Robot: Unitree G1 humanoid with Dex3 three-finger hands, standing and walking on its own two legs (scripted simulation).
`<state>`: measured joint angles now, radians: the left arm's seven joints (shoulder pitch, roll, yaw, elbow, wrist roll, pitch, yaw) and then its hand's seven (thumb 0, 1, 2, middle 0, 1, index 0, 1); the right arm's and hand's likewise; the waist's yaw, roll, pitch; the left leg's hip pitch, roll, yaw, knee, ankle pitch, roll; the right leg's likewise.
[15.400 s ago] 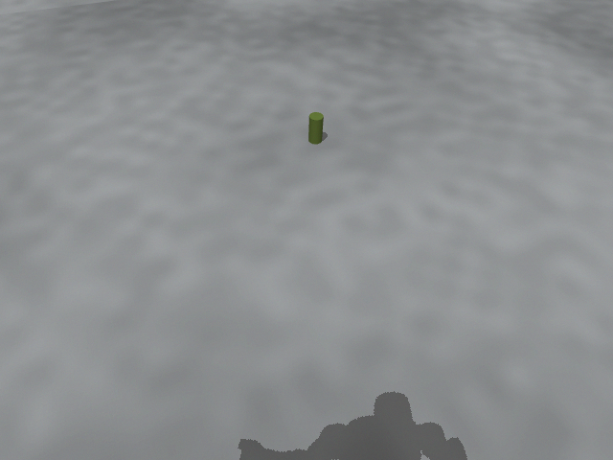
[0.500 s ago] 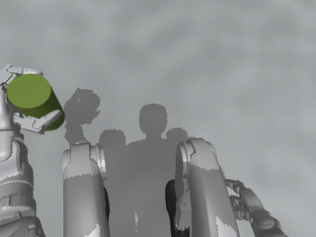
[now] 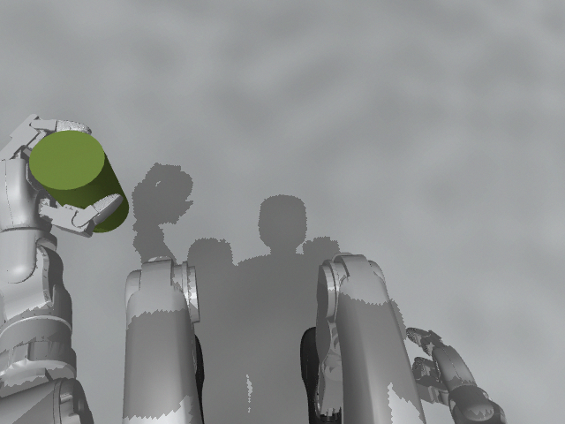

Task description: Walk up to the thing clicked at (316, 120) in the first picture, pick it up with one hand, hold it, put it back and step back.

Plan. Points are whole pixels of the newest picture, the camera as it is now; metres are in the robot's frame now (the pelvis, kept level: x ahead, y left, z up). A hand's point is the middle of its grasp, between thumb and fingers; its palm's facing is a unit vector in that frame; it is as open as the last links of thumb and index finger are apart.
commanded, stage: lift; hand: left
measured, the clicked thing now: (87, 187) +0.41 +0.26 -0.04
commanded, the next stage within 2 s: none
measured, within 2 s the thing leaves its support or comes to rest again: neither
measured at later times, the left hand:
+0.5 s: hand (62, 171) +0.40 +0.25 +0.04, palm faces +0.13 -0.99 -0.02, open 10.5 cm
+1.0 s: hand out of the picture +0.38 +0.24 +0.21, palm faces +0.14 -0.99 -0.02, open 10.5 cm
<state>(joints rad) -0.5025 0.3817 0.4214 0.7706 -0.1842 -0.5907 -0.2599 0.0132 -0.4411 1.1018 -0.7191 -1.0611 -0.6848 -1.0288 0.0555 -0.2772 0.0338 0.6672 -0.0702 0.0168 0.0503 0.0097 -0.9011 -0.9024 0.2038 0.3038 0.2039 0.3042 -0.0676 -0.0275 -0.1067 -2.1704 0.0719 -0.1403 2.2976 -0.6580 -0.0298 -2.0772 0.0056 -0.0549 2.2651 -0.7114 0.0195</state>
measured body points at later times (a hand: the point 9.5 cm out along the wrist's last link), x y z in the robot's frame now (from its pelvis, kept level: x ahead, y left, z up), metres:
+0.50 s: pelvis +0.00 +0.00 +0.04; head +0.18 +0.04 +0.45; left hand +0.38 +0.30 +0.04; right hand +0.17 -0.26 -0.09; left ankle +0.09 +0.14 -0.33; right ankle +0.10 -0.13 -0.33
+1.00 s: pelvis +0.03 +0.00 +0.17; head +0.17 +0.04 +0.60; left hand +0.36 +0.29 +0.21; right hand +0.23 -0.23 +0.06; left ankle +0.09 +0.14 -0.33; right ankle +0.09 -0.13 -0.33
